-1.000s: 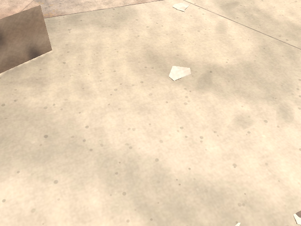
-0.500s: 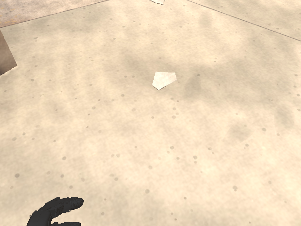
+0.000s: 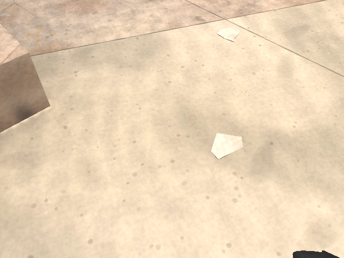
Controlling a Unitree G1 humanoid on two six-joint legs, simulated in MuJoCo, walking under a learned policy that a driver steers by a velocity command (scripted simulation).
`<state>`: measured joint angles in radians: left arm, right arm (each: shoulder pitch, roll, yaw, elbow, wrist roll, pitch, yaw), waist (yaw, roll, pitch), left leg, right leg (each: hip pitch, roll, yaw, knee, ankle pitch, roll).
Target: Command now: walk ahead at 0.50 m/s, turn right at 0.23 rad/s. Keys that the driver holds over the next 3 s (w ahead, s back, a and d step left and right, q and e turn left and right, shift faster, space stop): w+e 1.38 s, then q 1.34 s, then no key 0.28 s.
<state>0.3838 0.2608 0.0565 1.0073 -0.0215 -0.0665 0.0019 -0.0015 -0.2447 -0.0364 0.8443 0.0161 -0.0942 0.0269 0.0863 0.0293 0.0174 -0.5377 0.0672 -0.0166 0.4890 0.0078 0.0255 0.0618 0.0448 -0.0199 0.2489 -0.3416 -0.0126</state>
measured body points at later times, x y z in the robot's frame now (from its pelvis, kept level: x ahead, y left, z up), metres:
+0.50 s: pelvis +0.27 +0.00 +0.00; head +0.29 -0.02 +0.45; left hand +0.52 +0.18 -0.10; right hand +0.21 -0.28 -0.14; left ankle +0.16 +0.13 -0.73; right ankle +0.40 -0.17 -0.70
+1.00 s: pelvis +0.53 -0.12 +0.01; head +0.55 -0.15 +0.45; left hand +0.72 +0.12 -0.10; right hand +0.62 -0.44 -0.08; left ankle +0.77 -0.08 -0.70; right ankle +0.40 -0.15 -0.73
